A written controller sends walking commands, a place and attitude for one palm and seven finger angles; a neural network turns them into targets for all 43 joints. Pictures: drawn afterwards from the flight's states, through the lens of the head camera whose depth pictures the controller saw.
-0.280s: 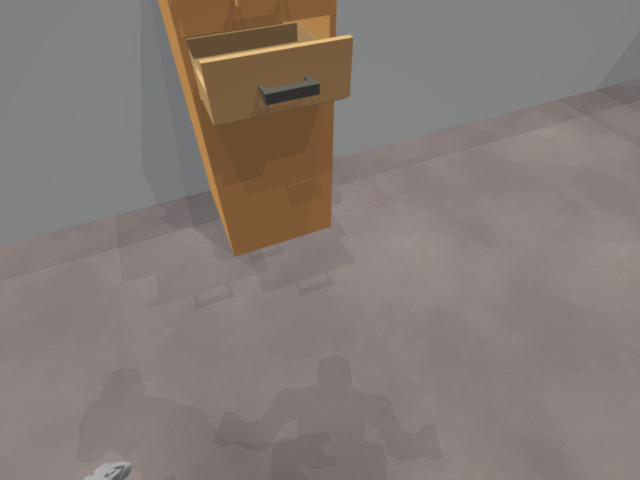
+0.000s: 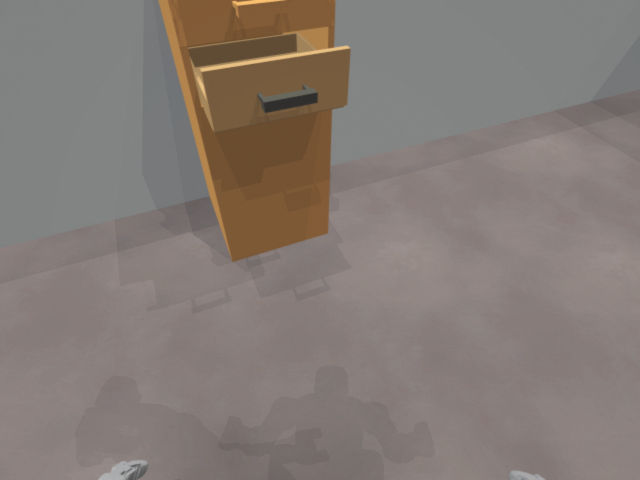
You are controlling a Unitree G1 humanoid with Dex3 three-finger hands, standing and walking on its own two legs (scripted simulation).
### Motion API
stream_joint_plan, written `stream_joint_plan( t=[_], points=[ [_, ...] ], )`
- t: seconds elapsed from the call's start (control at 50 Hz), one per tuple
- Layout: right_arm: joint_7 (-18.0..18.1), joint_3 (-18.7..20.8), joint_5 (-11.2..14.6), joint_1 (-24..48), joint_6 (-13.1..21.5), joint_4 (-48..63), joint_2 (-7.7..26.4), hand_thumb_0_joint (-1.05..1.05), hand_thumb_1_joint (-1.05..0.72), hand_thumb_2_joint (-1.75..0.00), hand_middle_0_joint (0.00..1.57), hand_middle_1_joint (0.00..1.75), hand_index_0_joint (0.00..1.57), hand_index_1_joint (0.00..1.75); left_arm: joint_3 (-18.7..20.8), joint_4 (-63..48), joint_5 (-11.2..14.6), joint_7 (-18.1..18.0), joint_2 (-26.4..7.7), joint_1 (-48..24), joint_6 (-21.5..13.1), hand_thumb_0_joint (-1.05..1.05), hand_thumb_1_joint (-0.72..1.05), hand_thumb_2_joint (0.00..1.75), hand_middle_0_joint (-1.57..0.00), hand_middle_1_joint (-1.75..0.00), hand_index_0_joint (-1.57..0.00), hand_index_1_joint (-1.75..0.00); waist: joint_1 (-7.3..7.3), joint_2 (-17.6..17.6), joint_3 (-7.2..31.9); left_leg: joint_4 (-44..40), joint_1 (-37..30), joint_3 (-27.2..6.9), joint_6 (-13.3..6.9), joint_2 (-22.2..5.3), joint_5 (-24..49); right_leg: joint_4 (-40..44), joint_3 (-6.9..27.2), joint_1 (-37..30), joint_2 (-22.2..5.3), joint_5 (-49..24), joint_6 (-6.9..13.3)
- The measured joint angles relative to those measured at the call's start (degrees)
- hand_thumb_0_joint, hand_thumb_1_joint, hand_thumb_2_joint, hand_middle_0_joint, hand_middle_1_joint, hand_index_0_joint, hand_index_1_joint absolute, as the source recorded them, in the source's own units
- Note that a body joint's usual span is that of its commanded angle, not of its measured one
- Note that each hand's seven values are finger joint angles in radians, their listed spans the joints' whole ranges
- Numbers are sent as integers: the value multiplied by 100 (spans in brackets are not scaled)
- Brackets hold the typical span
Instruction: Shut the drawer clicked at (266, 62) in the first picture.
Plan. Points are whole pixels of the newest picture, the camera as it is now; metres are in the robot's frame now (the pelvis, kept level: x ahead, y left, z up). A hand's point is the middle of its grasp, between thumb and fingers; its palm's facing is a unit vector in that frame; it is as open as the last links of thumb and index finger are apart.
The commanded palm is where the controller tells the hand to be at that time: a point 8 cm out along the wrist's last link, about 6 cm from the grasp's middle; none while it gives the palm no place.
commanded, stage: stand and wait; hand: left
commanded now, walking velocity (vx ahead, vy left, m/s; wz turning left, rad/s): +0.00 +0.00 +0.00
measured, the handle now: (286, 96) +0.99 +0.15 +0.00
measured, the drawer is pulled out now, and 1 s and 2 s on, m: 0.16 0.16 0.16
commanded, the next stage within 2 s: look at it before walking up in 0.54 s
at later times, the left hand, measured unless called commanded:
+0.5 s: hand out of the picture +0.05 +0.24 -0.15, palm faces -0.03 -0.94 -0.34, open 7.4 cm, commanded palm none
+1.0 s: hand out of the picture +0.05 +0.24 -0.15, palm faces -0.03 -0.95 -0.32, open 7.4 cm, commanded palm none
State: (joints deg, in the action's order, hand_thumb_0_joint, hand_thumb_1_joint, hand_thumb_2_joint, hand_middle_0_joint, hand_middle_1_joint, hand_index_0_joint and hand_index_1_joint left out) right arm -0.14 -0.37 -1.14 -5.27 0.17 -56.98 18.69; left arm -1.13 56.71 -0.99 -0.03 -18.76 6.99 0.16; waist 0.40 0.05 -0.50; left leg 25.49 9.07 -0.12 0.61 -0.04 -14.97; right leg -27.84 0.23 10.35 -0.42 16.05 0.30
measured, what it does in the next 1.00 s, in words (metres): stands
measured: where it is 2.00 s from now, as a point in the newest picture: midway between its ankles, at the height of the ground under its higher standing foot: outside the picture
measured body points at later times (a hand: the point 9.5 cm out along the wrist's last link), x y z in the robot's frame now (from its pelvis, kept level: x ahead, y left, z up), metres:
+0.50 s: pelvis -0.01 -0.01 +0.00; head -0.01 -0.01 +0.45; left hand +0.06 +0.29 -0.13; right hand +0.05 -0.30 -0.14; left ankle -0.01 +0.13 -0.74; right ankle -0.01 -0.11 -0.74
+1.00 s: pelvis -0.02 +0.00 +0.01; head -0.02 +0.00 +0.46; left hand +0.05 +0.29 -0.13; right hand +0.05 -0.29 -0.13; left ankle -0.01 +0.13 -0.74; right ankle -0.01 -0.11 -0.74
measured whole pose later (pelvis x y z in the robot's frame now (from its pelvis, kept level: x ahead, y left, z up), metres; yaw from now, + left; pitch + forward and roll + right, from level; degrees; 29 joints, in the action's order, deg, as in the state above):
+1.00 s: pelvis -0.02 +0.00 +0.01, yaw +0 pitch -2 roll +0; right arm -0.2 -0.3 -0.8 -8.4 0.3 -63.6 17.9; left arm -0.6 62.4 -1.0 -0.1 -18.3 8.9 -0.2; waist 0.2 0.4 -1.2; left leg 21.1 8.2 0.1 0.9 -0.8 -11.1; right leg -22.3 0.4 9.1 0.3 11.4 0.4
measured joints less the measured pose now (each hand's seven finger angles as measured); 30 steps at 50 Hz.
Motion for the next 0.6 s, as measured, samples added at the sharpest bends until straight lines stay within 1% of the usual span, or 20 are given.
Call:
stream_joint_plan(
  t=[0.28, 0.6],
  points=[
    [13, 7, 22, -250, -40, -428, 21, 1, -91, -90, 20, 30, 21, 30, 44, 375, 12, 0, -10, 195, 14, 0, 90, 90, -21, -30, -20, -30, -13, -6, -127, -224, -63, -17, 64, -85, 187, 270, -19, -79, 84, -217, 57],
    [-2, -6, 30, -327, -13, -649, -43, 1, -91, -90, 20, 30, 21, 30, 54, 534, 12, -5, 19, 143, -20, 0, 90, 90, -21, -30, -20, -30, -33, -21, -81, -373, -92, -3, 71, -103, 332, 440, -5, -111, 101, -378, 57]
  ],
)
